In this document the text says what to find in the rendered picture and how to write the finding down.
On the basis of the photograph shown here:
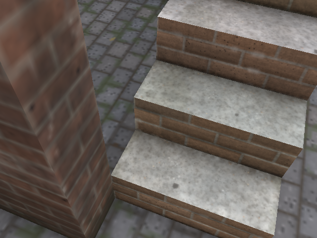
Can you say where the stairs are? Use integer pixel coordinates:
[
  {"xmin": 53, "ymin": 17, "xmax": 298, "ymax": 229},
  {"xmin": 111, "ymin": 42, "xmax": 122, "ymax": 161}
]
[{"xmin": 111, "ymin": 0, "xmax": 317, "ymax": 238}]

